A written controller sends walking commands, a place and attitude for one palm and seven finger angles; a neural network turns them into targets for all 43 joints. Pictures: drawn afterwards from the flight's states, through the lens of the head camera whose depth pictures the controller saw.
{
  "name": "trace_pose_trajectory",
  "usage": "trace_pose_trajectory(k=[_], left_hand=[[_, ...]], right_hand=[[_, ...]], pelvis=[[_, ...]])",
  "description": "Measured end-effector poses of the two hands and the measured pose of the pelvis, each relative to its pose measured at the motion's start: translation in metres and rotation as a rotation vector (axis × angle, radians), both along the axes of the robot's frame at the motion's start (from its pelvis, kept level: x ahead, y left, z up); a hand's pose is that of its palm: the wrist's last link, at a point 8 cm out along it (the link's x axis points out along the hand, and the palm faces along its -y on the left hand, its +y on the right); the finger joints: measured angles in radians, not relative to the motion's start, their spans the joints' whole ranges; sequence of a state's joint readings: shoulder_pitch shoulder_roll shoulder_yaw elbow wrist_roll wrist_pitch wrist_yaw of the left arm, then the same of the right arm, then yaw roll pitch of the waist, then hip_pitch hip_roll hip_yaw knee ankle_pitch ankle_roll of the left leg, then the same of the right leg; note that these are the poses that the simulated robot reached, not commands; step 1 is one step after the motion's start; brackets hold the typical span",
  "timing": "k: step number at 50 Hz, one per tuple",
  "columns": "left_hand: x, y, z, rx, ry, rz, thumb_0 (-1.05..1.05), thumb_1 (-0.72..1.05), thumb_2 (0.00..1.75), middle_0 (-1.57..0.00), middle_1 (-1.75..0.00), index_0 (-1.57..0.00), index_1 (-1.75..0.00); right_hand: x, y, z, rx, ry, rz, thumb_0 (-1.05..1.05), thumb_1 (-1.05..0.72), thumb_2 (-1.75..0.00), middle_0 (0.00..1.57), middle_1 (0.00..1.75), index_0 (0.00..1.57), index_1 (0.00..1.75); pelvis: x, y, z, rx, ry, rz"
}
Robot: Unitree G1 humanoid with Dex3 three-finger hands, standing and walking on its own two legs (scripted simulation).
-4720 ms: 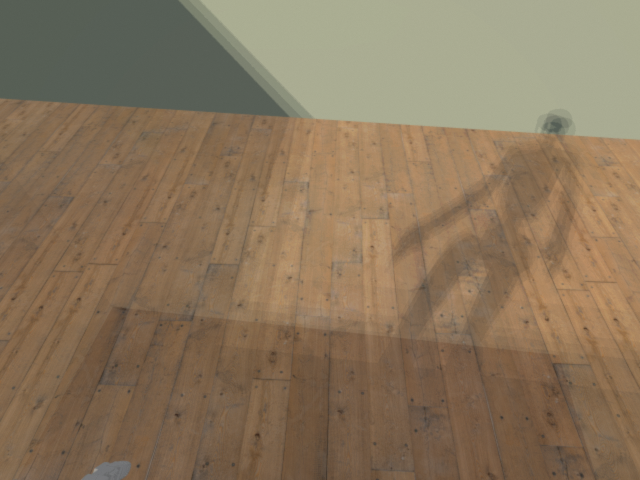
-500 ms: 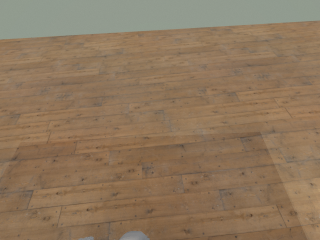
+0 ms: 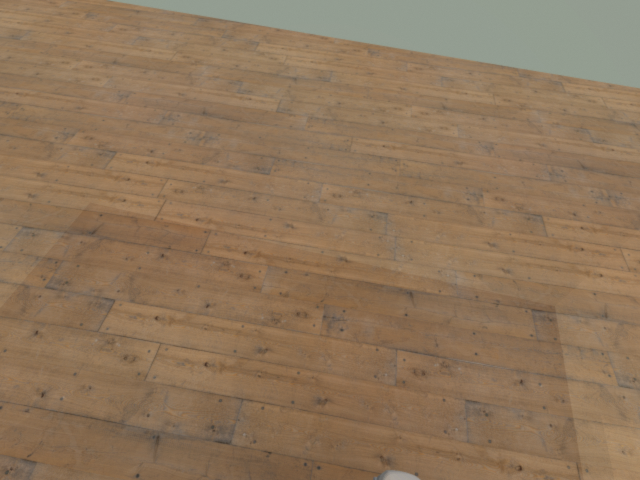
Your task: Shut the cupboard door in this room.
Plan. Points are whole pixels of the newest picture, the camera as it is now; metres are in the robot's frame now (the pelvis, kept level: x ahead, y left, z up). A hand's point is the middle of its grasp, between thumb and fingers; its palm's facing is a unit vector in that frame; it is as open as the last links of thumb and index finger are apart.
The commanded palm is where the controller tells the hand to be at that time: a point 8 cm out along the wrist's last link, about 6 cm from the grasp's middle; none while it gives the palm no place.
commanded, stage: turn or walk to find it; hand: left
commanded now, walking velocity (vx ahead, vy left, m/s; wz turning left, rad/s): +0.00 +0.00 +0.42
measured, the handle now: out of the picture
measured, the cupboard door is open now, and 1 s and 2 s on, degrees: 84 84 84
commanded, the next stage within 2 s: none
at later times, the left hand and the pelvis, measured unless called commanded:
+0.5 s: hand out of the picture +0.00 +0.16 -0.16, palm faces +0.24 -0.94 -0.25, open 7.4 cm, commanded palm none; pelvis -0.02 -0.04 +0.00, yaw +14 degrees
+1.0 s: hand out of the picture -0.05 +0.22 -0.16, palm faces +0.43 -0.87 -0.25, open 7.4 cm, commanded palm none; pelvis -0.05 -0.01 +0.00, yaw +25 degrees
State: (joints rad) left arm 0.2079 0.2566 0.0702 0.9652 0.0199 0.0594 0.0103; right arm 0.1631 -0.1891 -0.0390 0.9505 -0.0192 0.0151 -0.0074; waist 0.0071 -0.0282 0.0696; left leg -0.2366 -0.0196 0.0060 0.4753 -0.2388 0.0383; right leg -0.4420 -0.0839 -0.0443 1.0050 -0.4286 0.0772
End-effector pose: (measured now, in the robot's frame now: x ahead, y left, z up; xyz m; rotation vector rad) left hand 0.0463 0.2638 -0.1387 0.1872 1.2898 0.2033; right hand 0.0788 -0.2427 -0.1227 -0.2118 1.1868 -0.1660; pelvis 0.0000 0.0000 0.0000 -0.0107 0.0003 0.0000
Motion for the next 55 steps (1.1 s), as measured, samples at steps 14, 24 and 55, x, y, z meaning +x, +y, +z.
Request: trace_pose_trajectory(k=[14,24,55], left_hand=[[0.008,-0.051,0.024,0.045,-0.167,0.04,0.0,0.9,0.9,-0.2,-0.3,-0.2,-0.3],[-0.055,-0.058,0.016,0.016,-0.082,0.173,0.0,0.9,0.9,-0.2,-0.3,-0.2,-0.3],[-0.114,-0.031,0.017,0.067,-0.158,0.399,0.0,0.91,0.9,-0.2,-0.3,-0.2,-0.3]], right_hand=[[-0.018,-0.036,-0.033,0.07,0.091,0.042,0.0,-0.91,-0.89,0.21,0.3,0.21,0.3],[-0.008,-0.043,-0.022,0.024,0.153,0.147,0.0,-0.91,-0.9,0.2,0.3,0.2,0.3],[0.023,0.012,-0.03,0.053,0.077,0.395,0.0,-0.91,-0.89,0.21,0.3,0.21,0.3]], pelvis=[[-0.012,-0.037,-0.006,0.032,-0.006,0.129],[-0.016,-0.038,0.0,0.043,-0.01,0.237],[-0.046,-0.033,-0.009,0.026,0.003,0.474]])
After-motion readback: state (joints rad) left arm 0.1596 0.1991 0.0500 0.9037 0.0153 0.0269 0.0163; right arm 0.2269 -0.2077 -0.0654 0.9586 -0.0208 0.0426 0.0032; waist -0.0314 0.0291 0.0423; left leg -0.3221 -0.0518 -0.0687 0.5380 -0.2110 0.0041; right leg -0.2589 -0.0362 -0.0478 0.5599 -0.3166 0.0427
